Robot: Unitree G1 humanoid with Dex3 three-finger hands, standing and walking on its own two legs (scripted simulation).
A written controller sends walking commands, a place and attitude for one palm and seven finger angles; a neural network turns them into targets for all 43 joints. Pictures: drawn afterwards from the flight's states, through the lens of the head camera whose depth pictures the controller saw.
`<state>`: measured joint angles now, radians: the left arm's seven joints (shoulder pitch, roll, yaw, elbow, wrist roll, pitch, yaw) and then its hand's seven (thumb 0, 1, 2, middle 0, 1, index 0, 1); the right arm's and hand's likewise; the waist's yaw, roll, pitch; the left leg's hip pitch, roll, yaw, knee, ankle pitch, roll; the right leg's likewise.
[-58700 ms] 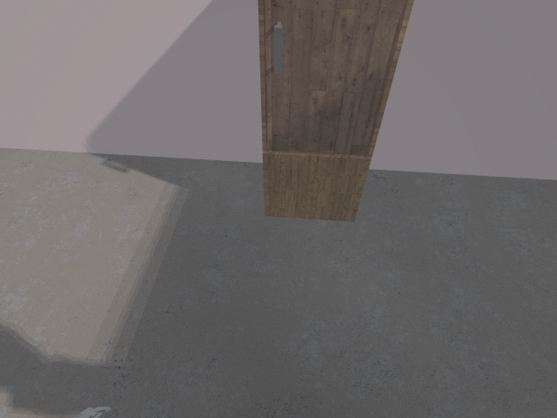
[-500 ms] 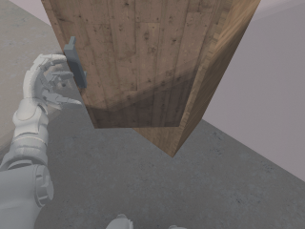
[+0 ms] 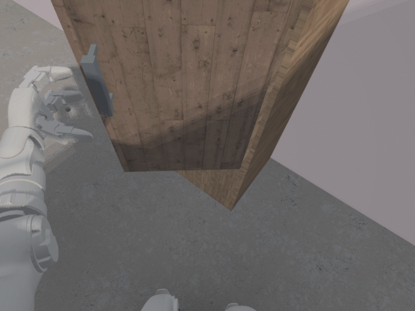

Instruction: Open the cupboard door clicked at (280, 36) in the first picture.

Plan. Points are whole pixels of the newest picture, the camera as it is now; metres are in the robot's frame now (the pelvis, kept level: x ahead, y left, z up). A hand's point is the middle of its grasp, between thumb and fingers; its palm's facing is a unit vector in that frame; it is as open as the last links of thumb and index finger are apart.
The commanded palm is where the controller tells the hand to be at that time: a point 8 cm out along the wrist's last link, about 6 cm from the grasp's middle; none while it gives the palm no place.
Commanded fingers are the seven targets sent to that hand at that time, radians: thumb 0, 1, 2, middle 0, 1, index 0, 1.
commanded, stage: move the hooked fingers beside the handle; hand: left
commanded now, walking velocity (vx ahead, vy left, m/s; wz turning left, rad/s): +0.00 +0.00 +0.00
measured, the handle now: (101, 82) +0.54 +0.19 +0.11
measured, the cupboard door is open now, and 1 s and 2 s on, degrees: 41 41 41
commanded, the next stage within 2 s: slide the fingers in behind the handle in 0.94 s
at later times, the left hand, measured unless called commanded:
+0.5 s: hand (64, 105) +0.48 +0.25 +0.11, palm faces +0.05 -1.00 +0.01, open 14.0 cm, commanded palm +0.46 +0.30 +0.10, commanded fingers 0.00 -0.50 0.30 -0.30 -1.20 -0.30 -1.20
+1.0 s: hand (62, 107) +0.47 +0.25 +0.11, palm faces +0.06 -1.00 +0.01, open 14.0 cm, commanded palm +0.45 +0.30 +0.11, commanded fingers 0.00 -0.50 0.30 -0.30 -1.20 -0.30 -1.20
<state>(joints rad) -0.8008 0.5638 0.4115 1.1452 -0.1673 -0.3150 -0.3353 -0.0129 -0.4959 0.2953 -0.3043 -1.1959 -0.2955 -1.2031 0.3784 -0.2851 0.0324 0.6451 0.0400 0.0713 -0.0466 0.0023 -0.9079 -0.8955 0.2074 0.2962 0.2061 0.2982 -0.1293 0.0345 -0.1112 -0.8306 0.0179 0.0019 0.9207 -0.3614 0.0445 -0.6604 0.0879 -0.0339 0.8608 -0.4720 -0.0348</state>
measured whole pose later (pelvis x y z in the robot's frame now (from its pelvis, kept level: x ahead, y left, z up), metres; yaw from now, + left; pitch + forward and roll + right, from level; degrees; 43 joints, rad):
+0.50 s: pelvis +0.00 +0.01 +0.00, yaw +0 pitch +17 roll -4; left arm -0.84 0.58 0.41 1.15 -0.15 -0.32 -0.34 -0.01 -0.50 0.30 -0.30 -1.20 -0.29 -1.20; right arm 0.38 -0.28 0.03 0.64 0.03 0.07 -0.05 0.00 -0.91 -0.90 0.21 0.30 0.21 0.30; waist -0.14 0.03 -0.11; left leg -0.87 0.01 0.00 0.94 -0.37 0.06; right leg -0.69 0.08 -0.03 0.86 -0.47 -0.02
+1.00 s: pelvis +0.00 +0.01 +0.00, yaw +0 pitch +16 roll -4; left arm -0.79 0.57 0.42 1.13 -0.16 -0.31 -0.34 -0.01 -0.50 0.30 -0.30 -1.20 -0.30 -1.20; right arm 0.39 -0.28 0.03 0.63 0.03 0.08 -0.04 0.00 -0.91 -0.90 0.21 0.30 0.21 0.30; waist -0.13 0.04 -0.12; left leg -0.83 0.02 0.01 0.92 -0.37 0.05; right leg -0.65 0.09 -0.03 0.85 -0.47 -0.03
